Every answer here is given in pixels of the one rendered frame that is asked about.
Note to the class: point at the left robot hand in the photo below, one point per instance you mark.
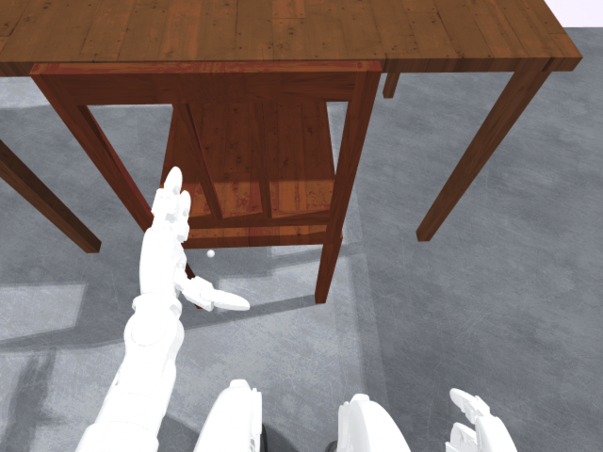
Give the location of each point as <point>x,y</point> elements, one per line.
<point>162,252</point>

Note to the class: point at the robot left thigh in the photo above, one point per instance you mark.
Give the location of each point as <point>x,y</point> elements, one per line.
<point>235,417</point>

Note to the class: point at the table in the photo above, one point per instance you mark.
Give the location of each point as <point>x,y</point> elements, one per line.
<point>406,36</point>

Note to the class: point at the robot left forearm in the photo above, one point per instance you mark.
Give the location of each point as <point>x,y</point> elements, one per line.
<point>138,397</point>

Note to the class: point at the chair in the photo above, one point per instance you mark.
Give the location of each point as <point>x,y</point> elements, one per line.
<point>252,140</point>

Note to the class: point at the right robot hand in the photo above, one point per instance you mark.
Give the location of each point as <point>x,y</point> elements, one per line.
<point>490,435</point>

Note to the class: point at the robot thigh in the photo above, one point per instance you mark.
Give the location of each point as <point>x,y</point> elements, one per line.
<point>365,426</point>
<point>235,417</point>

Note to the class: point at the robot right thigh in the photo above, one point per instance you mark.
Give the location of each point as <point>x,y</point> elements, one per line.
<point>365,426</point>

